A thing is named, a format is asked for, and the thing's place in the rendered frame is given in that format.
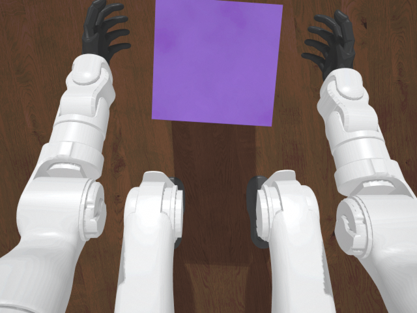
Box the carton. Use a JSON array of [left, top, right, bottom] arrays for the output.
[[152, 0, 283, 127]]

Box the robot right upper arm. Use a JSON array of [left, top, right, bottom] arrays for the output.
[[334, 195, 417, 313]]

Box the left robot forearm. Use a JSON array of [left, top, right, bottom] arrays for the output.
[[16, 54, 115, 236]]

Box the left robot thigh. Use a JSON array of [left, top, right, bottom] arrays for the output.
[[114, 181, 183, 313]]

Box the right robot hand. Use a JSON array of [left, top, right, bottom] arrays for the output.
[[301, 9, 355, 81]]

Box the robot left upper arm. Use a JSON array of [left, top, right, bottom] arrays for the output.
[[0, 177, 107, 313]]

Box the right robot forearm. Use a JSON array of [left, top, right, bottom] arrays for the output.
[[317, 68, 417, 201]]

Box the left robot hand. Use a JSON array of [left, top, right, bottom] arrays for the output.
[[81, 0, 131, 65]]

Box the robot right foot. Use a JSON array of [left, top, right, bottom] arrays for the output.
[[246, 175, 269, 248]]

